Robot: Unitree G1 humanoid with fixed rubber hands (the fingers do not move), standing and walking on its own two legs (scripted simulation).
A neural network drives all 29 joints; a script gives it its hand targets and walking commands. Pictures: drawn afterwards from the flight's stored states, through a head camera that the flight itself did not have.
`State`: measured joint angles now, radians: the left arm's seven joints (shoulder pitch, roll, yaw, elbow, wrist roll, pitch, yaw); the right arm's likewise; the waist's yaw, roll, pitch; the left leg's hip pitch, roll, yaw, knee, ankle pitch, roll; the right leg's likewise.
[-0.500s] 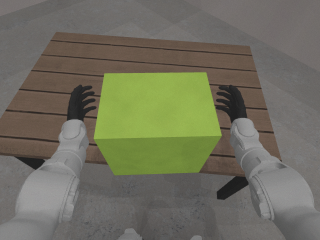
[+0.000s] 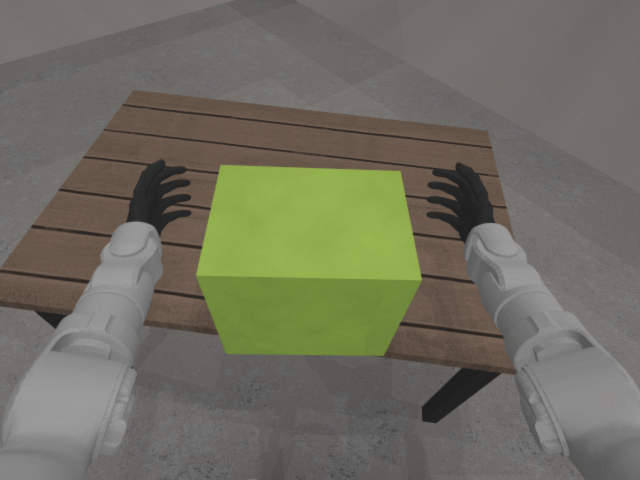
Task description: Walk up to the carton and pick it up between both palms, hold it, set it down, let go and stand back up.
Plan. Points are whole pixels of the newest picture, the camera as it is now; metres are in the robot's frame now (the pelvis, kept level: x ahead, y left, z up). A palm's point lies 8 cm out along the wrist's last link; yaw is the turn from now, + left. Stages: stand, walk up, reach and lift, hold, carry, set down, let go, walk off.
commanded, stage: set down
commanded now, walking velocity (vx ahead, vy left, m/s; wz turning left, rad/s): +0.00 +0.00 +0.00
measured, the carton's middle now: (308, 267) +0.45 +0.05 -0.06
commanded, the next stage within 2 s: none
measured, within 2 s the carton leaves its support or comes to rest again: neither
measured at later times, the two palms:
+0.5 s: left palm (134, 292) +0.34 +0.27 +0.02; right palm (484, 287) +0.37 -0.19 +0.03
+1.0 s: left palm (121, 365) +0.26 +0.27 -0.02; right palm (495, 368) +0.28 -0.19 +0.00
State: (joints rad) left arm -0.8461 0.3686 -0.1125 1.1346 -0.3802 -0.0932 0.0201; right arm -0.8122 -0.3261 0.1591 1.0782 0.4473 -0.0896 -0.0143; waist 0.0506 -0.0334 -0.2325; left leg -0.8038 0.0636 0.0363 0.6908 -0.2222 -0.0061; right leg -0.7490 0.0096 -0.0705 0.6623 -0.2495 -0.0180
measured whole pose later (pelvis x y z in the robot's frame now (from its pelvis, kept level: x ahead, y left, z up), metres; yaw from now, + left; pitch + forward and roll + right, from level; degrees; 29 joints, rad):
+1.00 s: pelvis +0.02 +0.00 +0.01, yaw +2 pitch +2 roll -1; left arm -0.07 0.34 -0.02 0.79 -0.28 -0.35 -0.05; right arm -0.08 -0.18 0.13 0.85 0.35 -0.42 -0.02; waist 0.02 -0.06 -0.06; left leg -0.41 0.05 0.02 0.69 -0.31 -0.02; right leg -0.34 0.00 -0.08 0.66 -0.34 -0.02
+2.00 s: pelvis +0.03 -0.02 +0.03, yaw +1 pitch -3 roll +1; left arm 0.16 0.29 -0.01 0.58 -0.12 0.00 0.00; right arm 0.15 -0.10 0.00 0.71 0.05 -0.23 -0.01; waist 0.03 -0.08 0.07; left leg -0.20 0.05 0.04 0.48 -0.23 -0.04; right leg -0.17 0.01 -0.06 0.50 -0.29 -0.04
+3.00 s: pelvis +0.06 +0.00 +0.03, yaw +1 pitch -2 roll +0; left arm 0.34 0.19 0.04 0.80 0.04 0.00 0.01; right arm 0.32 -0.19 -0.07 0.92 -0.04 0.02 0.02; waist 0.01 0.00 -0.01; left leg -0.18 0.03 0.04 0.48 -0.27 -0.01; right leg -0.12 0.00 -0.06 0.44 -0.29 -0.01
